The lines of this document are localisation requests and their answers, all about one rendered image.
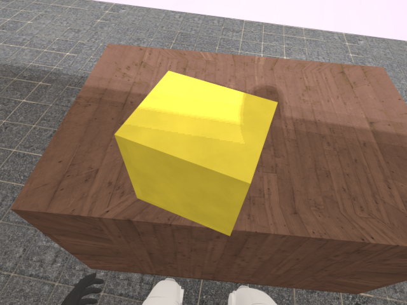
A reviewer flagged robot thigh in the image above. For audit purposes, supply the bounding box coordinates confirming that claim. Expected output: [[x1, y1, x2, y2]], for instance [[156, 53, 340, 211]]
[[228, 287, 277, 305], [142, 280, 184, 305]]

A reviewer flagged carton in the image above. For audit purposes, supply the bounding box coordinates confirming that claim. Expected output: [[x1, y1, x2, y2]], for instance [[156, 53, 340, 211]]
[[114, 71, 278, 236]]

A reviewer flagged pedestal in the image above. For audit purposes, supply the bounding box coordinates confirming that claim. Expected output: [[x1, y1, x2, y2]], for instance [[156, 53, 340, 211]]
[[10, 44, 407, 294]]

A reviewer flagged left robot hand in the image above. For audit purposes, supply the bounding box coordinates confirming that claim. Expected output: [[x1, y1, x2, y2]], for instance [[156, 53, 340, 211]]
[[61, 273, 104, 305]]

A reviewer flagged robot left thigh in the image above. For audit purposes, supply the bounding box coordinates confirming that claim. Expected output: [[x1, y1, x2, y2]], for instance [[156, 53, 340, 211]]
[[142, 280, 184, 305]]

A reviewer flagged robot right thigh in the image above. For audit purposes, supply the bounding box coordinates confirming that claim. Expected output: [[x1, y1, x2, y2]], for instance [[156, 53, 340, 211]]
[[228, 287, 277, 305]]

